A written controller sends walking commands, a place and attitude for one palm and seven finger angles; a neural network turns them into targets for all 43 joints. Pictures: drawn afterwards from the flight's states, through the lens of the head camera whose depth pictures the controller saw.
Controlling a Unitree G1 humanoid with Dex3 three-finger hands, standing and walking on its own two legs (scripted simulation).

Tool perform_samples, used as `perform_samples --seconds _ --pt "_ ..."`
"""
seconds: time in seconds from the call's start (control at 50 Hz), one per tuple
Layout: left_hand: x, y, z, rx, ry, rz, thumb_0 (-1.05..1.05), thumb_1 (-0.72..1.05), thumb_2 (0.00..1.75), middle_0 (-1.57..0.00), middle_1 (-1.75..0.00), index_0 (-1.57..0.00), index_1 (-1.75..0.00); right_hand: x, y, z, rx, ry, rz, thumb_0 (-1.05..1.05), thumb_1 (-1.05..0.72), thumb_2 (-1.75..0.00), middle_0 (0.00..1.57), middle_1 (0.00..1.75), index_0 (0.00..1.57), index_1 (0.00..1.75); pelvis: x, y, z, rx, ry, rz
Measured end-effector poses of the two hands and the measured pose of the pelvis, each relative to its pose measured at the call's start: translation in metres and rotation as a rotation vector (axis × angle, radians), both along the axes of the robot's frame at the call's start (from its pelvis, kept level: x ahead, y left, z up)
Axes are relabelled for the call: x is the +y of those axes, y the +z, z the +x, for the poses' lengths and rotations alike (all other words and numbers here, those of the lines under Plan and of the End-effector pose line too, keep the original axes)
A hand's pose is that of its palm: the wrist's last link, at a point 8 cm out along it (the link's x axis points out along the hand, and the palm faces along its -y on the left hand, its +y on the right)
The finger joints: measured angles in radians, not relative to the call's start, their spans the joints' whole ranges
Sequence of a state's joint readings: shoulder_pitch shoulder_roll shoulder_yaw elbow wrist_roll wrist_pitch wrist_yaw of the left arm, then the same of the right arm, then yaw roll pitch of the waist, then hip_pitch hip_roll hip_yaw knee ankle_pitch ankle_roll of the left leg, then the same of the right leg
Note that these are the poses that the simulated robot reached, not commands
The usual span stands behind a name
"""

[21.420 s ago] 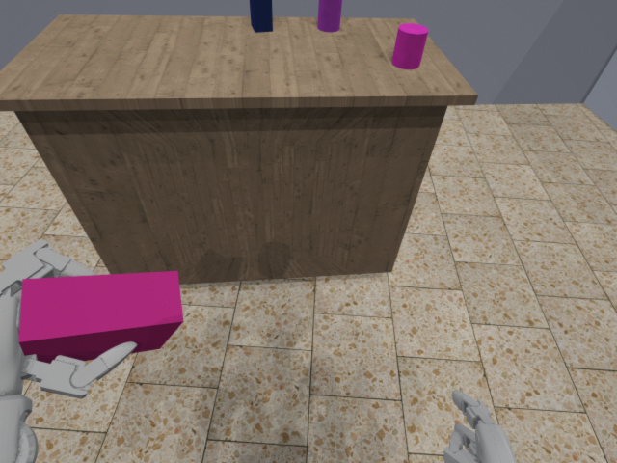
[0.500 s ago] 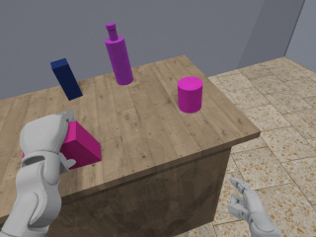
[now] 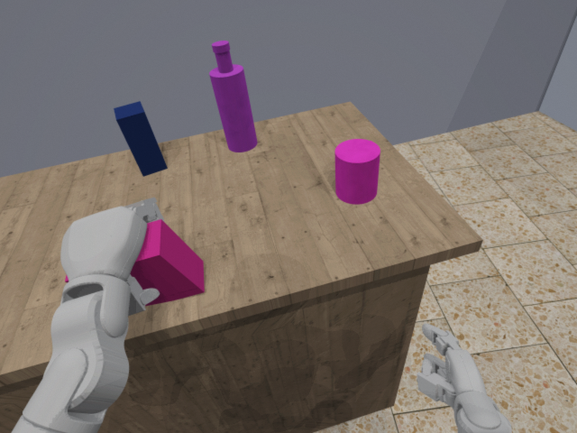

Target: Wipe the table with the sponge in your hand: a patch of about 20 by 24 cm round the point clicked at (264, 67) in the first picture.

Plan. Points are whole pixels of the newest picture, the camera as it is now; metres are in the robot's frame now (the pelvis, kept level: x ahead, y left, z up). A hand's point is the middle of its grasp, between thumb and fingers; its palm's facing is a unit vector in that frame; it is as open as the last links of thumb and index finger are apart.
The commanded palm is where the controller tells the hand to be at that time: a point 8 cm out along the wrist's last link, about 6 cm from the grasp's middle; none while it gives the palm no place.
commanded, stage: slide across to the third lane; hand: left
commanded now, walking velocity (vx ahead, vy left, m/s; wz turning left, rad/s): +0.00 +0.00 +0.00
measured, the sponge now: (151, 275) +0.26 +0.24 +0.12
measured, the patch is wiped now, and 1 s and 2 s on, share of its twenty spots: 0.80 0.80 0.90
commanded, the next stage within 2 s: wipe forward along the third lane in 0.36 s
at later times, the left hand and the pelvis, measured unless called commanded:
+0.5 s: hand (206, 239) +0.29 +0.15 +0.18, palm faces +0.23 -0.22 -0.95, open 9.4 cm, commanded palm +0.25 +0.16 +0.23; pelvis -0.02 -0.01 +0.00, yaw -1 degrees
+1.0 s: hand (202, 214) +0.34 +0.18 +0.17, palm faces +0.11 -0.08 -0.99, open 9.4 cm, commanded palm +0.31 +0.20 +0.21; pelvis -0.01 -0.03 +0.00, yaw -2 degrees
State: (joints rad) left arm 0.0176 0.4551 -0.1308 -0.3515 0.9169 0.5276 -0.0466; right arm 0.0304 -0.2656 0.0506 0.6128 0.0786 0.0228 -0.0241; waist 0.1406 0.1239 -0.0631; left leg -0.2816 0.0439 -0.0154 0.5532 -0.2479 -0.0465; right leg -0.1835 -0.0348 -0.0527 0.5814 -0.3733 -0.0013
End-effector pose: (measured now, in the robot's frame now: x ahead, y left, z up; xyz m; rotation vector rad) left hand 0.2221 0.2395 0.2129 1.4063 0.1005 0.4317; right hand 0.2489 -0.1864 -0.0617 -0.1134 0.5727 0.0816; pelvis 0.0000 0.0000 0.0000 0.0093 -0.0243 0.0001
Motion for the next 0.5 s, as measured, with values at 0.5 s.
perform_samples --seconds 0.5 --pt "-0.077 0.011 0.032 -0.033 -0.236 -0.068 0.00 -0.47 1.09 -0.78 -1.43 -0.81 -1.39 -0.001 0.007 -0.017 0.003 0.012 0.042 0.02 -0.91 -0.90 0.20 0.30 0.20 0.29 -0.013 0.003 -0.015 -0.030 -0.018 0.005"
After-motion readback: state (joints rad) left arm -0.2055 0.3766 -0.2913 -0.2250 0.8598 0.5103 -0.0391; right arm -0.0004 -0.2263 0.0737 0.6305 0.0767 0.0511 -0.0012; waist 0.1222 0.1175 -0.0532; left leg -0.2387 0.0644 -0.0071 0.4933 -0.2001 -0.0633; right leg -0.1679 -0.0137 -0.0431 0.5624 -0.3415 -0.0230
